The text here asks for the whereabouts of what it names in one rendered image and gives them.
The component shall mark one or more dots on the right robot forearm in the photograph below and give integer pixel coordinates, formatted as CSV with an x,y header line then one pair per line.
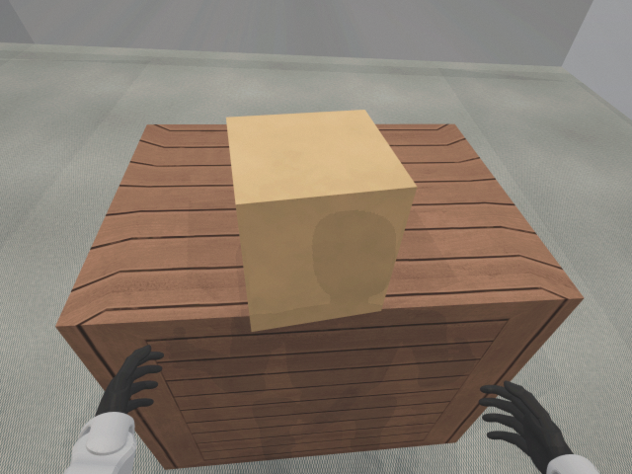
x,y
571,464

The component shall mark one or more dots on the robot right hand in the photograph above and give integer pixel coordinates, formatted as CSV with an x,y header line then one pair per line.
x,y
537,435

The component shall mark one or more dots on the carton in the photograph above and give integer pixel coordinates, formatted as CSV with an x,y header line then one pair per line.
x,y
322,204

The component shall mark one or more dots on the left robot forearm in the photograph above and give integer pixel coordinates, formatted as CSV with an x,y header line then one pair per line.
x,y
105,445

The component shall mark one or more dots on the robot left hand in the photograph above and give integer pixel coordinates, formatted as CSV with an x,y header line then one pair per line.
x,y
121,387

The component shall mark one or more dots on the pedestal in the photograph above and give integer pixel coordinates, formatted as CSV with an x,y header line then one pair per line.
x,y
473,295

